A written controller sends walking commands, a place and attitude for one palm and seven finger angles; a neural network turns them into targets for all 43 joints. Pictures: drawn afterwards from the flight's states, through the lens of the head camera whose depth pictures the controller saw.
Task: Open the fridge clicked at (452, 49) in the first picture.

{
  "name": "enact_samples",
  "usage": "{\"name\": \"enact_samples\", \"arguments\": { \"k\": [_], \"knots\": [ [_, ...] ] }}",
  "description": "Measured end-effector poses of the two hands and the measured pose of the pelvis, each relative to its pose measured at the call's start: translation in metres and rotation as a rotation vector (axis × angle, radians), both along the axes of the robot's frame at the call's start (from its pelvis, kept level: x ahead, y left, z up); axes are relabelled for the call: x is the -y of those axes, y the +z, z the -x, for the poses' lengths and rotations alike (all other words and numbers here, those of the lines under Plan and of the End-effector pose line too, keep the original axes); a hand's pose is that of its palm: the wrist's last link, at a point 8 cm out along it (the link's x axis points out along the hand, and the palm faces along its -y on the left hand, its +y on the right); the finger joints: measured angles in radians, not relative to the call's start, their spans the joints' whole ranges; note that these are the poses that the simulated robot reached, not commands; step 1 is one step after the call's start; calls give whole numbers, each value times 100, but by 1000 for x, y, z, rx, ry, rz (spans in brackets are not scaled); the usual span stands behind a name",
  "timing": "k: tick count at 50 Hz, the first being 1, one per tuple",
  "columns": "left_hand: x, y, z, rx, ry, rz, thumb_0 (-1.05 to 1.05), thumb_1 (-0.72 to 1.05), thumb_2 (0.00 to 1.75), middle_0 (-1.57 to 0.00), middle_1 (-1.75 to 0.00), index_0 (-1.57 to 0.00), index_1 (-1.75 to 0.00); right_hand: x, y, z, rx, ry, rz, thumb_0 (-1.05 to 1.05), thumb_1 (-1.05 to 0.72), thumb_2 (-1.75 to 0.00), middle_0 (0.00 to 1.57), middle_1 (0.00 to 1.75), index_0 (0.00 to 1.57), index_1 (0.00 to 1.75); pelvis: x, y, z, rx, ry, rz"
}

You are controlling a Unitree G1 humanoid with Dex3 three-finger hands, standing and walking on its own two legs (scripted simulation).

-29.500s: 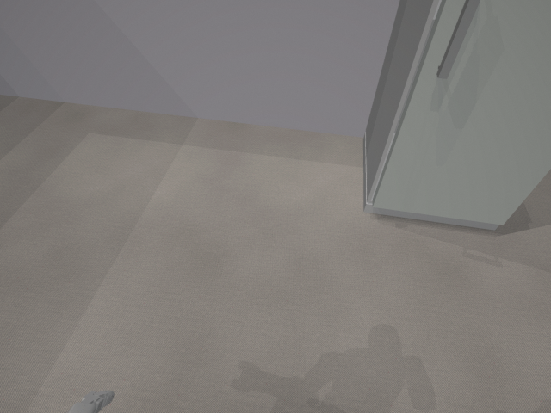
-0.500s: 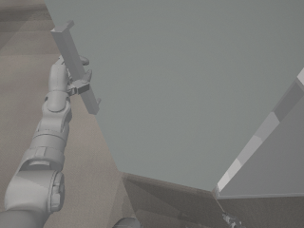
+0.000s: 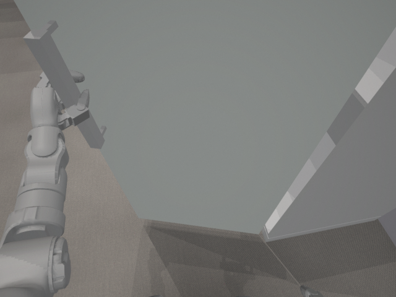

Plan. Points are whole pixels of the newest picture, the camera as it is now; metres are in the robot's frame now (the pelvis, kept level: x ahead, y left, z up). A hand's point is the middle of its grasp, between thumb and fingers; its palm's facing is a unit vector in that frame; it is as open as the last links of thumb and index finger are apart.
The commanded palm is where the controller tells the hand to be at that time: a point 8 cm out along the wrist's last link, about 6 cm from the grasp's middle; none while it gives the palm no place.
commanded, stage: stop walking and hold the door back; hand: left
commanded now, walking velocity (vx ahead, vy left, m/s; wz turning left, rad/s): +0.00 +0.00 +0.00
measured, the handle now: (78, 95) +0.48 +0.24 +0.14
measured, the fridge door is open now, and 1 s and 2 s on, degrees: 72 71 71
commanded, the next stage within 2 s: loosen the grip on the handle in 0.14 s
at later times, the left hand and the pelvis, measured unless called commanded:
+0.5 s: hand (77, 109) +0.44 +0.23 +0.14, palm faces +0.25 -0.94 -0.24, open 9.2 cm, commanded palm +0.40 +0.27 +0.14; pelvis -0.02 +0.01 +0.00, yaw +0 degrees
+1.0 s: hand (66, 109) +0.45 +0.26 +0.13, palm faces +0.27 -0.94 -0.20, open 14.4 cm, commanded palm +0.42 +0.31 +0.14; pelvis +0.01 +0.01 +0.00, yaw -1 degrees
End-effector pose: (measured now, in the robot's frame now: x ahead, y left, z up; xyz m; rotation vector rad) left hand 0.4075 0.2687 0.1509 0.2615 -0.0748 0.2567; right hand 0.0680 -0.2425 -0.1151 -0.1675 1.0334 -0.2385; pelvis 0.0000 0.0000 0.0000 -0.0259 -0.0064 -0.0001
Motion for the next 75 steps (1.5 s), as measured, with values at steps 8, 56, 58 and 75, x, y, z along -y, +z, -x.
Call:
{"name": "enact_samples", "arguments": {
  "k": [8, 56, 58, 75],
  "knots": [
    [-2, -1, 2, -7, -24, 26, -10, 62, 74, -45, -140, -41, -140, 2, 13, -35, 66, 32, 55, 1, -90, -90, 21, 30, 21, 30, -10, 2, -1, -3, -13, -18],
    [-62, -15, -12, -19, 26, 46, -1, -55, 20, -26, -116, -26, -115, 3, 16, -40, 47, 63, 86, 1, -90, -90, 21, 30, 21, 29, -17, -5, -20, -154, -5, -7],
    [-65, -12, -13, -2, 10, 43, -1, -55, 20, -26, -116, -26, -115, 1, 16, -46, 47, 73, 87, 1, -90, -90, 21, 30, 21, 29, -19, -6, -23, -158, -1, -4],
    [-93, -9, -6, 4, 13, 49, -1, -55, 20, -25, -116, -25, -115, -10, 8, -28, -28, 33, 63, 1, -90, -90, 21, 30, 21, 30, -26, -7, -31, -167, -12, 3]
  ]
}}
